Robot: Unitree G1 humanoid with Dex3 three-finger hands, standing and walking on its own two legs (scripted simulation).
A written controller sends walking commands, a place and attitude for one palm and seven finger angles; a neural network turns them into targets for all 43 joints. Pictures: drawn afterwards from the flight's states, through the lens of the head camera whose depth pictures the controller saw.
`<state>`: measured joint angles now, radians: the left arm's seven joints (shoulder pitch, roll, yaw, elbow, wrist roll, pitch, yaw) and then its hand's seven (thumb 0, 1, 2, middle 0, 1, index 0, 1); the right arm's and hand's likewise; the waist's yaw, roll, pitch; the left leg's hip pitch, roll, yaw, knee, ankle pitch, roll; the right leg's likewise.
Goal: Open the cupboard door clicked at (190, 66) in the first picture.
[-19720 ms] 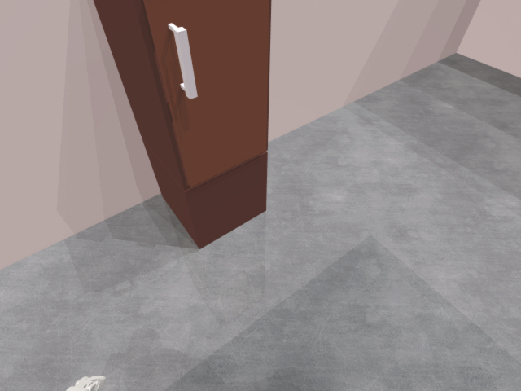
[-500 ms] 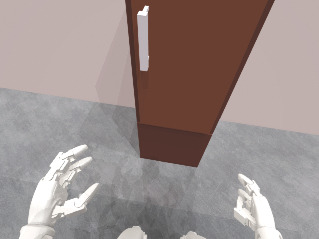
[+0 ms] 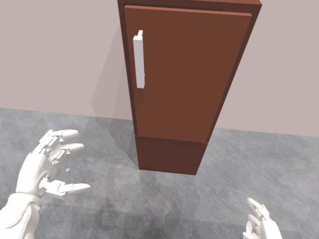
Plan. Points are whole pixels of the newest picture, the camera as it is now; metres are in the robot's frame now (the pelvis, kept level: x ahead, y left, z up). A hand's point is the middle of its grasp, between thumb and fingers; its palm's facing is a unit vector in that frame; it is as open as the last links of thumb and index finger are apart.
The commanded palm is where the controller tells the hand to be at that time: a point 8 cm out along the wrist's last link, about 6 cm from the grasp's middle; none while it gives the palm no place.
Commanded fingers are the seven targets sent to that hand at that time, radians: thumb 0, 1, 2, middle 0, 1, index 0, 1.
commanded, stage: raise the hand with hooked fingers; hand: left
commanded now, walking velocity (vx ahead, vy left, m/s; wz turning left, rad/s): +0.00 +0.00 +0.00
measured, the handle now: (140, 60) +0.59 +0.10 +0.13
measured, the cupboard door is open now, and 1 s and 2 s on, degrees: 0 0 0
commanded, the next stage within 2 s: move the hooked fingers beside the handle in 1.02 s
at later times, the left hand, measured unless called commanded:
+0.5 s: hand (40, 132) +0.29 +0.27 +0.15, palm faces +0.03 -1.00 -0.07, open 13.9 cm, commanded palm +0.26 +0.32 +0.16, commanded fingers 0.00 -0.50 0.30 -0.30 -1.20 -0.30 -1.20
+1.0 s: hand (50, 128) +0.30 +0.25 +0.15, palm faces +0.02 -1.00 -0.05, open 14.0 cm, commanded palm +0.27 +0.30 +0.16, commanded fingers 0.00 -0.50 0.30 -0.30 -1.20 -0.30 -1.20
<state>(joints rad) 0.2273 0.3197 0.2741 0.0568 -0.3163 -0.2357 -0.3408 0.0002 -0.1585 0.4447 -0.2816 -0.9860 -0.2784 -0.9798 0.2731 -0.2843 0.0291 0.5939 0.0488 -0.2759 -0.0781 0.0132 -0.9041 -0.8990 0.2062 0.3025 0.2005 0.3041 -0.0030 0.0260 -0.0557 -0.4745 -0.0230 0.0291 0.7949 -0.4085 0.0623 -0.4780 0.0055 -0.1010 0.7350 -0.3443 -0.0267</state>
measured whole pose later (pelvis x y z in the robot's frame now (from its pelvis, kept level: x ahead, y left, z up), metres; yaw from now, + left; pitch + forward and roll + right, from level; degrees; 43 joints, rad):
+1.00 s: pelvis +0.01 -0.02 +0.02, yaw +0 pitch +1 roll -1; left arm -0.13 0.45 0.45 0.34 -0.32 -0.04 -0.50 -0.01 -0.50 0.30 -0.31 -1.20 -0.30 -1.20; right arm 0.25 -0.28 0.07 0.61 0.06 -0.23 -0.11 0.01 -0.90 -0.90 0.21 0.30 0.20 0.30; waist 0.02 0.04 -0.02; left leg -0.27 -0.02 0.03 0.57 -0.32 0.04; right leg -0.29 0.02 -0.09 0.54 -0.27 -0.05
